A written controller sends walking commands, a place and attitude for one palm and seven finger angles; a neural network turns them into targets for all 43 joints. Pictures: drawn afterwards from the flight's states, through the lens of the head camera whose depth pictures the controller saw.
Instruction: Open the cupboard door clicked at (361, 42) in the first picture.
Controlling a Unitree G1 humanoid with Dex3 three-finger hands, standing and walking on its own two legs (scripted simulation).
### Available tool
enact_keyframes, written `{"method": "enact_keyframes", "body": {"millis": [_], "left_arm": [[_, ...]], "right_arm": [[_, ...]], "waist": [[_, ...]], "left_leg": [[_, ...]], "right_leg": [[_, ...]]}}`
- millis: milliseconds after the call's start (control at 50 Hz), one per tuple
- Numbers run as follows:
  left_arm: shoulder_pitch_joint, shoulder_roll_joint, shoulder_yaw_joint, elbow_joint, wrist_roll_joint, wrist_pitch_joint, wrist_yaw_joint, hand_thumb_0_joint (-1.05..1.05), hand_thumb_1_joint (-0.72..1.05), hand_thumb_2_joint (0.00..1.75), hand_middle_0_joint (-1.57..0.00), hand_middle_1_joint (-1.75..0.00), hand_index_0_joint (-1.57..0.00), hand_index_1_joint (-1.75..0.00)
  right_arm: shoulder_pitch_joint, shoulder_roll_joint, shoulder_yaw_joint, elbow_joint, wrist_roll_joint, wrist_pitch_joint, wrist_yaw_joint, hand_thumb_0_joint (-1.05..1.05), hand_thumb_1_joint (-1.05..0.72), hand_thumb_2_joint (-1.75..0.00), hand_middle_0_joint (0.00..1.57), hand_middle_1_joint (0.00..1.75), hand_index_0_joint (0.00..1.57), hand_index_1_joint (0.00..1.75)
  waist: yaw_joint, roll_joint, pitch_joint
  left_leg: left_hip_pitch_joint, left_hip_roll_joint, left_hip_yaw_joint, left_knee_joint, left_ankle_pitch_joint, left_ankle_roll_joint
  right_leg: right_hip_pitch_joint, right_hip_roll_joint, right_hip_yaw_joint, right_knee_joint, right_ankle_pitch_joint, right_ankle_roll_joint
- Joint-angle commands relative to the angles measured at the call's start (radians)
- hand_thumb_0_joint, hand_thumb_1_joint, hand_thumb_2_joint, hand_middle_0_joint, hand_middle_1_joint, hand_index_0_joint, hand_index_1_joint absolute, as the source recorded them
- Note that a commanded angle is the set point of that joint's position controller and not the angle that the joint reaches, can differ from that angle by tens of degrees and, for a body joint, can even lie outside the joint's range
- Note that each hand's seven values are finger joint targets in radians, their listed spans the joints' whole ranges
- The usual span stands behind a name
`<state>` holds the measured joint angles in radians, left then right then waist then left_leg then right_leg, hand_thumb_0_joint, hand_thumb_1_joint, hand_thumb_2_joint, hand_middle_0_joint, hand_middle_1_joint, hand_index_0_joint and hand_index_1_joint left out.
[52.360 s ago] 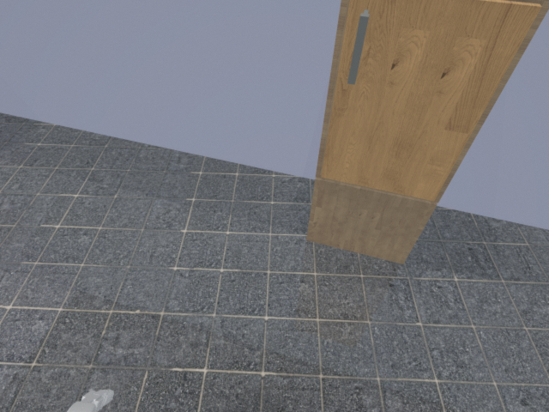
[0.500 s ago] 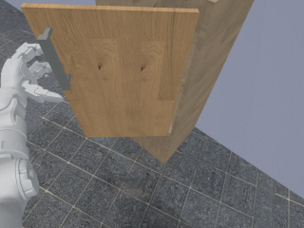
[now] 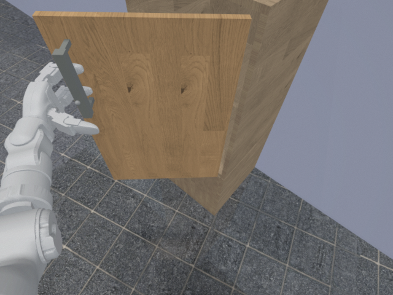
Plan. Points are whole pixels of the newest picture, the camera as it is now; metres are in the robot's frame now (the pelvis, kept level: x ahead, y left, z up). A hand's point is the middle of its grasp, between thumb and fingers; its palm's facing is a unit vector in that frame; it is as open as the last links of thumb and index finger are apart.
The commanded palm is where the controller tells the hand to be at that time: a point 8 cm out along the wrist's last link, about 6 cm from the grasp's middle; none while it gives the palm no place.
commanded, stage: slide the fingers in behind the handle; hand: left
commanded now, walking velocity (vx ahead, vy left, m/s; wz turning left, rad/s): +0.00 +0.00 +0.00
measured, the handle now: (78, 81) +0.52 +0.24 +0.14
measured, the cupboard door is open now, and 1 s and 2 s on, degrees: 43 44 70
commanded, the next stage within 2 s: close the thumb around the handle in 0.48 s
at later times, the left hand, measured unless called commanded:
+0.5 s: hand (83, 100) +0.46 +0.22 +0.14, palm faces +0.01 -1.00 +0.00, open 14.0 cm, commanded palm +0.43 +0.26 +0.14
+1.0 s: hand (85, 100) +0.47 +0.22 +0.14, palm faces +0.01 -1.00 +0.00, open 9.2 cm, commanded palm +0.44 +0.26 +0.14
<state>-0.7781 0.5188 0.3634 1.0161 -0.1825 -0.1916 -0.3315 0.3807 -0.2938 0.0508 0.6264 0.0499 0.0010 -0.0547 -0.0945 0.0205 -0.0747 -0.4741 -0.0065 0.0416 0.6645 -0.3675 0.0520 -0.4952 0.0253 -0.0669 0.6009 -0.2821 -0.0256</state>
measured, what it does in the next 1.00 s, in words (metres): stands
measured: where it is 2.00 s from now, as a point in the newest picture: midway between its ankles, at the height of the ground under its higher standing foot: outside the picture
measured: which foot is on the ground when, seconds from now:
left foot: down 0.00-1.00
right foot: down 0.00-1.00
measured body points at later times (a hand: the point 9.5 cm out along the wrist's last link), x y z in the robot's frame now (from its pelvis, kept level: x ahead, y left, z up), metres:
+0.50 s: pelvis +0.00 +0.01 +0.00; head +0.05 +0.01 +0.45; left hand +0.45 +0.27 +0.14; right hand +0.04 -0.26 -0.11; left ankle -0.03 +0.08 -0.72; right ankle +0.00 -0.11 -0.72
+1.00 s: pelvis +0.00 +0.01 +0.00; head +0.06 +0.02 +0.44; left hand +0.46 +0.27 +0.14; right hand +0.03 -0.26 -0.11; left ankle -0.03 +0.08 -0.72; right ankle +0.00 -0.11 -0.72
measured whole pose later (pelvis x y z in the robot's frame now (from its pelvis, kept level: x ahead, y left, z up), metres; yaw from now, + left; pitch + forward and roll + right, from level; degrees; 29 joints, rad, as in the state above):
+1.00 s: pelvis +0.00 +0.01 +0.00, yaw +0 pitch +11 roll -2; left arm -0.83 0.50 0.35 1.07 -0.16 -0.22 -0.30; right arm 0.40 -0.29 0.05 0.65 0.04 -0.02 -0.05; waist -0.10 0.02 -0.07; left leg -0.50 -0.01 0.05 0.68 -0.37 0.06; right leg -0.52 0.02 -0.06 0.62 -0.28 -0.02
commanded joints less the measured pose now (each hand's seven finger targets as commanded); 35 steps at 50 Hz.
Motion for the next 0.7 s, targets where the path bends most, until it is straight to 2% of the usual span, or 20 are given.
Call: {"method": "enact_keyframes", "body": {"millis": [0, 20, 40, 80, 120, 160, 200, 220, 240, 280, 320, 340, 360, 380, 480, 500, 520, 560, 620, 680], "left_arm": [[-0.494, 0.224, 0.016, -0.244, -0.023, -0.071, -0.011, 0.0, -0.5, 0.3, -0.3, -1.2, -0.3, -1.2], [-0.486, 0.244, 0.033, -0.247, -0.025, -0.073, -0.007, 0.0, -0.5, 0.3, -0.3, -1.2, -0.3, -1.2], [-0.476, 0.228, 0.02, -0.24, -0.022, -0.07, -0.009, 0.0, -0.5, 0.3, -0.3, -1.2, -0.3, -1.2], [-0.468, 0.22, 0.017, -0.243, -0.018, -0.073, -0.005, 0.0, -0.5, 0.3, -0.3, -1.2, -0.3, -1.2], [-0.468, 0.233, 0.024, -0.231, -0.021, -0.075, 0.0, 0.0, -0.5, 0.3, -0.3, -1.2, -0.3, -1.2], [-0.512, 0.193, -0.014, -0.206, -0.015, -0.07, 0.001, 0.0, -0.5, 0.3, -0.3, -1.2, -0.3, -1.2], [-0.534, 0.206, -0.004, -0.198, -0.006, -0.074, 0.007, 0.0, -0.5, 0.3, -0.3, -1.2, -0.3, -1.2], [-0.524, 0.236, 0.022, -0.188, -0.008, -0.078, 0.013, 0.0, -0.5, 0.3, -0.3, -1.2, -0.3, -1.2], [-0.535, 0.223, 0.004, -0.176, -0.003, -0.077, 0.012, 0.0, -0.5, 0.3, -0.3, -1.2, -0.3, -1.2], [-0.55, 0.201, 0.0, -0.186, -0.002, -0.085, 0.019, 0.0, -0.5, 0.3, -0.3, -1.2, -0.3, -1.2], [-0.496, 0.256, 0.055, -0.171, -0.006, -0.089, 0.03, 0.0, -0.5, 0.3, -0.3, -1.2, -0.3, -1.2], [-0.513, 0.247, 0.042, -0.171, -0.002, -0.091, 0.031, 0.0, -0.5, 0.3, -0.3, -1.2, -0.3, -1.2], [-0.52, 0.251, 0.043, -0.173, 0.003, -0.094, 0.03, 0.0, -0.5, 0.3, -0.3, -1.2, -0.3, -1.2], [-0.527, 0.189, -0.008, -0.175, 0.003, -0.094, 0.024, 0.0, -0.5, 0.3, -0.3, -1.2, -0.3, -1.2], [-0.502, 0.239, 0.038, -0.186, 0.003, -0.095, 0.028, 0.0, -0.5, 0.3, -0.3, -1.2, -0.3, -1.2], [-0.508, 0.196, 0.006, -0.188, 0.001, -0.09, 0.025, 0.0, -0.5, 0.3, -0.3, -1.2, -0.3, -1.2], [-0.519, 0.203, 0.007, -0.186, 0.0, -0.092, 0.026, 0.0, -0.5, 0.3, -0.3, -1.2, -0.3, -1.2], [-0.518, 0.2, 0.007, -0.177, 0.004, -0.088, 0.031, 0.0, -0.5, 0.3, -0.3, -1.2, -0.3, -1.2], [-0.532, 0.226, 0.025, -0.151, 0.005, -0.086, 0.035, 0.0, -0.33, 0.37, -0.31, -1.22, -0.31, -1.22], [-0.535, 0.245, 0.039, -0.155, 0.013, -0.091, 0.033, 0.0, -0.16, 0.44, -0.32, -1.24, -0.32, -1.24]], "right_arm": [[0.056, -0.152, -0.064, -0.082, 0.001, -0.04, -0.013, 0.0, -0.9, -0.9, 0.2, 0.3, 0.2, 0.3], [0.063, -0.155, -0.065, -0.081, 0.0, -0.039, -0.014, 0.0, -0.9, -0.9, 0.2, 0.3, 0.2, 0.3], [0.056, -0.151, -0.063, -0.08, 0.001, -0.041, -0.013, 0.0, -0.9, -0.9, 0.2, 0.3, 0.2, 0.3], [0.058, -0.148, -0.063, -0.076, 0.0, -0.044, -0.012, 0.0, -0.9, -0.9, 0.2, 0.3, 0.2, 0.3], [0.064, -0.154, -0.064, -0.073, 0.0, -0.043, -0.014, 0.0, -0.9, -0.9, 0.2, 0.3, 0.2, 0.3], [0.06, -0.15, -0.059, -0.068, 0.002, -0.046, -0.014, 0.0, -0.9, -0.9, 0.2, 0.3, 0.2, 0.3], [0.064, -0.153, -0.061, -0.065, -0.001, -0.051, -0.015, 0.0, -0.9, -0.9, 0.2, 0.3, 0.2, 0.3], [0.071, -0.158, -0.062, -0.063, -0.003, -0.049, -0.016, 0.0, -0.9, -0.9, 0.2, 0.3, 0.2, 0.3], [0.068, -0.154, -0.06, -0.06, -0.001, -0.05, -0.017, 0.0, -0.9, -0.9, 0.2, 0.3, 0.2, 0.3], [0.075, -0.15, -0.062, -0.059, -0.005, -0.057, -0.015, 0.0, -0.9, -0.9, 0.2, 0.3, 0.2, 0.3], [0.086, -0.158, -0.063, -0.061, -0.009, -0.055, -0.012, 0.0, -0.9, -0.9, 0.2, 0.3, 0.2, 0.3], [0.08, -0.156, -0.061, -0.061, -0.007, -0.054, -0.012, 0.0, -0.9, -0.9, 0.2, 0.3, 0.2, 0.3], [0.085, -0.154, -0.062, -0.06, -0.008, -0.054, -0.012, 0.0, -0.9, -0.9, 0.2, 0.3, 0.2, 0.3], [0.077, -0.148, -0.06, -0.065, -0.006, -0.056, -0.008, 0.0, -0.9, -0.9, 0.2, 0.3, 0.2, 0.3], [0.083, -0.155, -0.064, -0.064, -0.006, -0.051, -0.008, 0.0, -0.9, -0.9, 0.2, 0.3, 0.2, 0.3], [0.077, -0.149, -0.063, -0.069, -0.005, -0.053, -0.006, 0.0, -0.9, -0.9, 0.2, 0.3, 0.2, 0.3], [0.082, -0.153, -0.064, -0.067, -0.004, -0.051, -0.007, 0.0, -0.9, -0.9, 0.2, 0.3, 0.2, 0.3], [0.08, -0.152, -0.064, -0.064, -0.005, -0.051, -0.008, 0.0, -0.9, -0.9, 0.2, 0.3, 0.2, 0.3], [0.092, -0.157, -0.064, -0.059, -0.007, -0.05, -0.011, 0.0, -0.9, -0.9, 0.2, 0.3, 0.2, 0.3], [0.09, -0.155, -0.064, -0.061, -0.007, -0.053, -0.013, 0.0, -0.9, -0.9, 0.2, 0.3, 0.2, 0.3]], "waist": [[-0.015, 0.071, -0.348], [-0.01, 0.059, -0.361], [-0.009, 0.087, -0.352], [-0.004, 0.081, -0.351], [-0.01, 0.041, -0.341], [-0.024, 0.06, -0.299], [-0.023, 0.083, -0.313], [-0.017, 0.065, -0.323], [-0.026, 0.06, -0.316], [-0.019, 0.08, -0.345], [0.002, 0.04, -0.377], [-0.01, 0.045, -0.37], [-0.006, 0.035, -0.37], [-0.016, 0.069, -0.347], [0.001, 0.064, -0.356], [-0.009, 0.084, -0.345], [-0.015, 0.057, -0.332], [-0.012, 0.065, -0.323], [-0.017, 0.036, -0.32], [-0.009, 0.051, -0.347]], "left_leg": [[0.189, 0.02, -0.067, -0.065, 0.373, -0.012], [0.189, 0.02, -0.066, -0.06, 0.395, -0.01], [0.194, 0.018, -0.066, -0.061, 0.394, -0.013], [0.195, 0.02, -0.071, -0.065, 0.395, -0.016], [0.186, 0.023, -0.072, -0.062, 0.398, -0.013], [0.18, 0.023, -0.08, -0.073, 0.358, -0.017], [0.19, 0.022, -0.084, -0.072, 0.339, -0.019], [0.187, 0.022, -0.083, -0.067, 0.35, -0.016], [0.182, 0.023, -0.087, -0.07, 0.345, -0.02], [0.212, 0.023, -0.093, -0.067, 0.378, -0.027], [0.201, 0.025, -0.09, -0.061, 0.412, -0.026], [0.195, 0.024, -0.083, -0.06, 0.406, -0.023], [0.189, 0.025, -0.088, -0.063, 0.415, -0.026], [0.199, 0.025, -0.086, -0.065, 0.411, -0.028], [0.209, 0.031, -0.092, -0.064, 0.441, -0.034], [0.212, 0.028, -0.085, -0.063, 0.421, -0.031], [0.207, 0.03, -0.091, -0.061, 0.422, -0.03], [0.205, 0.031, -0.093, -0.067, 0.409, -0.032], [0.186, 0.029, -0.09, -0.066, 0.389, -0.026], [0.185, 0.025, -0.088, -0.067, 0.372, -0.028]], "right_leg": [[0.159, -0.002, 0.053, -0.036, 0.336, -0.005], [0.175, -0.003, 0.053, -0.032, 0.353, -0.007], [0.161, -0.003, 0.054, -0.033, 0.349, -0.007], [0.158, -0.001, 0.05, -0.033, 0.34, -0.008], [0.158, -0.001, 0.046, -0.032, 0.339, -0.008], [0.117, 0.0, 0.043, -0.037, 0.296, -0.007], [0.104, -0.001, 0.044, -0.036, 0.27, -0.009], [0.114, -0.001, 0.044, -0.033, 0.277, -0.01], [0.108, -0.002, 0.043, -0.033, 0.273, -0.008], [0.103, 0.0, 0.04, -0.026, 0.28, -0.01], [0.135, 0.001, 0.04, -0.018, 0.308, -0.01], [0.136, 0.001, 0.045, -0.019, 0.32, -0.005], [0.14, 0.0, 0.043, -0.016, 0.323, -0.006], [0.115, 0.001, 0.041, -0.019, 0.31, -0.006], [0.114, 0.002, 0.039, -0.018, 0.308, -0.009], [0.105, 0.003, 0.041, -0.022, 0.301, -0.007], [0.101, 0.003, 0.036, -0.022, 0.293, -0.009], [0.09, 0.004, 0.036, -0.024, 0.28, -0.008], [0.101, 0.002, 0.036, -0.025, 0.28, -0.009], [0.113, 0.001, 0.041, -0.02, 0.28, -0.009]]}}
